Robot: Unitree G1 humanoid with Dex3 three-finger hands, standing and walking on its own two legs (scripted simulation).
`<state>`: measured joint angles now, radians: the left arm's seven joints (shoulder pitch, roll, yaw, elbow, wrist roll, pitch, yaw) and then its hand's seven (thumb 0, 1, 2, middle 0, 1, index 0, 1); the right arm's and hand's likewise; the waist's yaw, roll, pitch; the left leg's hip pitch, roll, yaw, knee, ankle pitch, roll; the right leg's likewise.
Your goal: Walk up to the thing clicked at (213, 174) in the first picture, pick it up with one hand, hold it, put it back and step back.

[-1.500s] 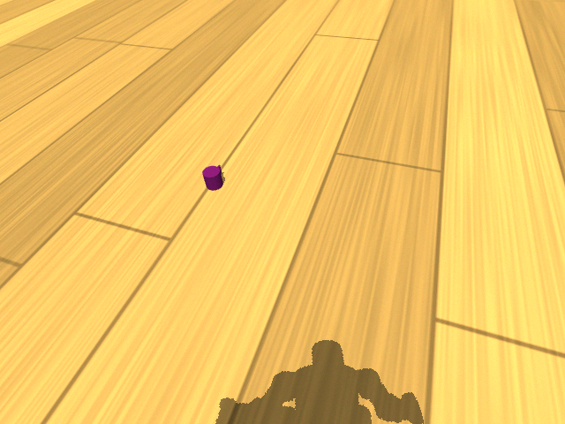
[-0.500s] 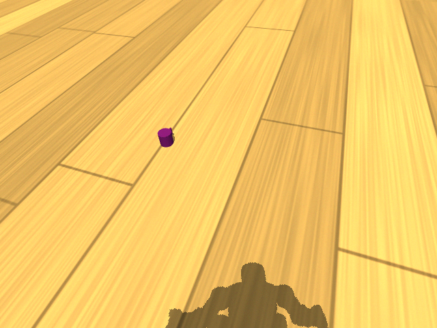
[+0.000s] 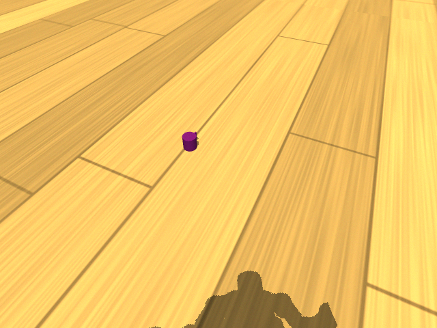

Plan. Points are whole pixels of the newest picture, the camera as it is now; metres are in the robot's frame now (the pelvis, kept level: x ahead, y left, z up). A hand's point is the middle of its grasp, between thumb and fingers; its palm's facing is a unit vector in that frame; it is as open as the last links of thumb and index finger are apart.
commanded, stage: walk up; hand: left
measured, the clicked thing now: (191, 140) +1.37 +0.20 -0.71
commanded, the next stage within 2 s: none
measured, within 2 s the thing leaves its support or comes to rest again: neither
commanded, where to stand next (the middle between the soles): +0.97 -0.04 m, yaw +2 degrees
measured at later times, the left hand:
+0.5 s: hand (135, 235) +0.36 +0.23 -0.11, palm faces -0.02 -0.92 -0.38, open 7.4 cm
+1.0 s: hand (135, 198) +0.49 +0.27 -0.14, palm faces -0.03 -0.94 -0.33, open 7.4 cm
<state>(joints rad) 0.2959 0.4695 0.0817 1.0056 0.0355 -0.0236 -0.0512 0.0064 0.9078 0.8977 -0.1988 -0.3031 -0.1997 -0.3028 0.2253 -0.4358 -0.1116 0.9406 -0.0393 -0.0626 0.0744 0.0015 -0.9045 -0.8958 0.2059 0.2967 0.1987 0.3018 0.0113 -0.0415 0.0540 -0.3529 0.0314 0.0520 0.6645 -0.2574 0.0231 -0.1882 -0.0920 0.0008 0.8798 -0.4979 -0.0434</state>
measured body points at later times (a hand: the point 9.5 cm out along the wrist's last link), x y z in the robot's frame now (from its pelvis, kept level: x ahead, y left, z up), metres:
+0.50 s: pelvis +0.23 -0.04 +0.00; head +0.25 -0.06 +0.45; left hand +0.36 +0.28 -0.08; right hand +0.25 -0.36 -0.13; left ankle +0.09 +0.10 -0.66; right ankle +0.33 -0.15 -0.72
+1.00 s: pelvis +0.47 -0.01 +0.01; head +0.48 +0.02 +0.46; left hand +0.49 +0.32 -0.12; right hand +0.56 -0.33 -0.07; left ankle +0.50 +0.10 -0.72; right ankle +0.44 -0.15 -0.65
